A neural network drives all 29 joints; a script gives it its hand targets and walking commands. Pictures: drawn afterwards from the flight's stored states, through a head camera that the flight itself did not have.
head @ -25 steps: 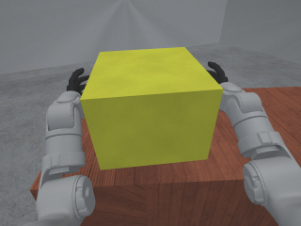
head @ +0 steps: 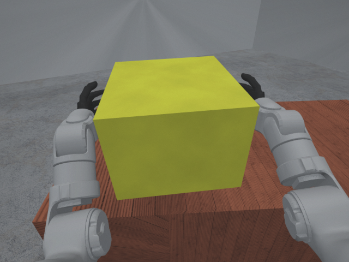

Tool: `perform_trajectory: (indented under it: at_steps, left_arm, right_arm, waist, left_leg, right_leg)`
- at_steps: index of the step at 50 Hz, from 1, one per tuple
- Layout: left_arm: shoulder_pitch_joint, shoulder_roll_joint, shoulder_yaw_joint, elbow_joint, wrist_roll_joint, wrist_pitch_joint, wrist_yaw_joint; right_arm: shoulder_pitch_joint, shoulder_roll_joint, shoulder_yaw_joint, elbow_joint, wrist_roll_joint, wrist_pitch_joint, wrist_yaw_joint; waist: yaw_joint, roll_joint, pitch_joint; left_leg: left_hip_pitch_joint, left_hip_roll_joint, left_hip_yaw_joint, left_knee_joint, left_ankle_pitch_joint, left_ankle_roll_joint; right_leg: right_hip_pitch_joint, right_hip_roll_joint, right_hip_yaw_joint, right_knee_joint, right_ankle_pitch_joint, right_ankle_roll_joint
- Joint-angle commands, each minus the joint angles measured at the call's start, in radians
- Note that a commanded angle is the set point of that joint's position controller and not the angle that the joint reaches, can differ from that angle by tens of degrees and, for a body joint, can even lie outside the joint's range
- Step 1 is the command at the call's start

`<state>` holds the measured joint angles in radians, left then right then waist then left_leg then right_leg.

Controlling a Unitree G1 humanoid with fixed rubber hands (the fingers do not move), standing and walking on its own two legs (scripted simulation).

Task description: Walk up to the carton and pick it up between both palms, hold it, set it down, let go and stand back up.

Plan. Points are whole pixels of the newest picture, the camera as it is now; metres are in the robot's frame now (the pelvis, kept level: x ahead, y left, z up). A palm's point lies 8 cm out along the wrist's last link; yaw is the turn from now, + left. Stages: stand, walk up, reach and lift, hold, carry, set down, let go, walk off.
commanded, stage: hold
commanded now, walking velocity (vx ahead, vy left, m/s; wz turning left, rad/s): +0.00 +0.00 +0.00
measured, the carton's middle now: (171, 118) +0.41 +0.00 +0.22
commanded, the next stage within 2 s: none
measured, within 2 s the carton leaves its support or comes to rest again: neither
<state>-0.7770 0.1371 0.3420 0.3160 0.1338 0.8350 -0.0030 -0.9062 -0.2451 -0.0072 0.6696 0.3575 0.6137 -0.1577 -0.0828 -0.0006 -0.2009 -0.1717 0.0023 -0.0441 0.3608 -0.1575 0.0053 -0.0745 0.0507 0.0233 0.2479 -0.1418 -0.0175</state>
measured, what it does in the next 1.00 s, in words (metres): stands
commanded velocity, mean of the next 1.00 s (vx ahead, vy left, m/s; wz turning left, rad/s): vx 0.00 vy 0.00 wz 0.00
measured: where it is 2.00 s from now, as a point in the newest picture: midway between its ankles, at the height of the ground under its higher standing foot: outside the picture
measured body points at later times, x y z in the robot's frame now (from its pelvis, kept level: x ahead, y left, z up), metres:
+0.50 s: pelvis +0.00 +0.00 +0.00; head -0.09 +0.01 +0.44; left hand +0.38 +0.19 +0.26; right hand +0.38 -0.18 +0.27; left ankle +0.02 +0.11 -0.75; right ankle +0.00 -0.11 -0.75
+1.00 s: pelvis +0.00 +0.00 +0.00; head -0.10 +0.02 +0.44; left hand +0.37 +0.19 +0.26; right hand +0.37 -0.18 +0.27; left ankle +0.02 +0.11 -0.75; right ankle +0.00 -0.11 -0.75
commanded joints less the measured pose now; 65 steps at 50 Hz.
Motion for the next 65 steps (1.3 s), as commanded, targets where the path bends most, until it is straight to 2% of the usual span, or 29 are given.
perform_trajectory:
  at_steps: [1,2,5,7,8,12,17,20,25,32,38,52,59,63,65]
  left_arm:
    - [-0.788,-0.577,-0.440,-0.158,-0.179,-0.061,-0.171]
    - [-0.792,-0.575,-0.440,-0.159,-0.179,-0.061,-0.170]
    - [-0.777,-0.575,-0.436,-0.159,-0.176,-0.057,-0.170]
    - [-0.786,-0.576,-0.447,-0.180,-0.181,-0.061,-0.170]
    - [-0.773,-0.574,-0.440,-0.177,-0.177,-0.059,-0.170]
    - [-0.763,-0.556,-0.419,-0.165,-0.163,-0.054,-0.176]
    - [-0.779,-0.562,-0.436,-0.182,-0.172,-0.055,-0.181]
    - [-0.777,-0.556,-0.435,-0.178,-0.175,-0.059,-0.182]
    - [-0.774,-0.561,-0.436,-0.168,-0.170,-0.056,-0.186]
    - [-0.788,-0.565,-0.428,-0.142,-0.171,-0.058,-0.184]
    - [-0.790,-0.572,-0.434,-0.148,-0.178,-0.059,-0.179]
    - [-0.818,-0.575,-0.432,-0.121,-0.181,-0.065,-0.178]
    - [-0.813,-0.578,-0.435,-0.133,-0.185,-0.071,-0.174]
    - [-0.802,-0.565,-0.412,-0.113,-0.169,-0.066,-0.180]
    - [-0.808,-0.576,-0.429,-0.138,-0.183,-0.070,-0.177]
  right_arm:
    - [-0.863,0.585,0.221,-0.375,0.152,-0.034,0.144]
    - [-0.850,0.580,0.215,-0.352,0.148,-0.031,0.145]
    - [-0.858,0.584,0.229,-0.373,0.156,-0.032,0.146]
    - [-0.852,0.585,0.231,-0.385,0.159,-0.033,0.142]
    - [-0.854,0.586,0.239,-0.397,0.160,-0.033,0.141]
    - [-0.838,0.590,0.239,-0.377,0.157,-0.025,0.136]
    - [-0.843,0.596,0.238,-0.396,0.159,-0.024,0.132]
    - [-0.852,0.605,0.248,-0.414,0.163,-0.024,0.127]
    - [-0.840,0.597,0.236,-0.392,0.156,-0.018,0.124]
    - [-0.865,0.595,0.226,-0.374,0.149,-0.020,0.135]
    - [-0.864,0.594,0.226,-0.370,0.157,-0.023,0.138]
    - [-0.878,0.595,0.207,-0.334,0.145,-0.028,0.144]
    - [-0.864,0.588,0.208,-0.331,0.148,-0.029,0.142]
    - [-0.863,0.592,0.211,-0.311,0.146,-0.027,0.143]
    - [-0.877,0.601,0.222,-0.352,0.155,-0.033,0.141]
  waist:
    - [-0.003,0.056,-0.295]
    - [-0.008,0.059,-0.284]
    - [0.002,0.049,-0.298]
    - [-0.004,0.057,-0.312]
    - [0.004,0.049,-0.314]
    - [0.005,0.029,-0.283]
    - [-0.005,0.045,-0.298]
    - [-0.004,0.029,-0.308]
    - [-0.009,0.041,-0.281]
    - [0.002,0.041,-0.282]
    - [0.001,0.047,-0.299]
    - [-0.003,0.053,-0.291]
    - [-0.008,0.059,-0.291]
    - [0.004,0.041,-0.276]
    - [0.002,0.049,-0.308]
  left_leg:
    - [0.110,-0.018,0.000,-0.046,0.175,-0.036]
    - [0.111,-0.015,-0.001,-0.048,0.171,-0.037]
    - [0.119,-0.017,-0.001,-0.043,0.187,-0.034]
    - [0.123,-0.019,-0.001,-0.037,0.204,-0.038]
    - [0.127,-0.019,0.000,-0.035,0.211,-0.036]
    - [0.123,-0.022,0.003,-0.043,0.199,-0.029]
    - [0.119,-0.023,0.003,-0.038,0.200,-0.033]
    - [0.119,-0.027,0.003,-0.034,0.204,-0.027]
    - [0.110,-0.024,0.003,-0.041,0.184,-0.029]
    - [0.098,-0.020,0.004,-0.051,0.150,-0.028]
    - [0.105,-0.018,0.001,-0.044,0.173,-0.031]
    - [0.087,-0.017,0.001,-0.056,0.126,-0.028]
    - [0.094,-0.014,-0.002,-0.055,0.145,-0.032]
    - [0.084,-0.017,0.002,-0.058,0.131,-0.024]
    - [0.098,-0.018,0.000,-0.047,0.166,-0.029]
  right_leg:
    - [0.073,0.008,0.019,-0.014,0.208,0.020]
    - [0.065,0.008,0.020,-0.014,0.201,0.018]
    - [0.076,0.011,0.019,-0.014,0.217,0.019]
    - [0.082,0.010,0.020,-0.009,0.239,0.022]
    - [0.087,0.011,0.019,-0.009,0.247,0.023]
    - [0.090,0.007,0.021,-0.011,0.260,0.030]
    - [0.094,0.006,0.021,-0.009,0.262,0.028]
    - [0.099,0.004,0.025,-0.005,0.289,0.035]
    - [0.087,0.003,0.026,-0.011,0.262,0.029]
    - [0.075,0.003,0.023,-0.015,0.204,0.024]
    - [0.077,0.006,0.023,-0.013,0.217,0.022]
    - [0.063,0.003,0.024,-0.018,0.165,0.019]
    - [0.072,0.006,0.023,-0.014,0.186,0.018]
    - [0.069,0.001,0.027,-0.019,0.173,0.021]
    - [0.079,0.006,0.024,-0.012,0.204,0.022]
